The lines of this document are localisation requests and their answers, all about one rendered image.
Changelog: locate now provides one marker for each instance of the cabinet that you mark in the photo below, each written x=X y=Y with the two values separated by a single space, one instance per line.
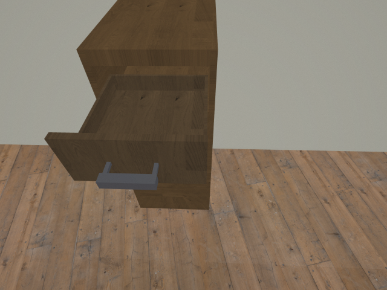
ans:
x=176 y=37

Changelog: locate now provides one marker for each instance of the drawer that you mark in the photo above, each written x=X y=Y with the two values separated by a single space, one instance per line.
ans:
x=138 y=120

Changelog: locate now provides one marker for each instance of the handle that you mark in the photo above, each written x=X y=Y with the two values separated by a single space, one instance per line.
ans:
x=130 y=181

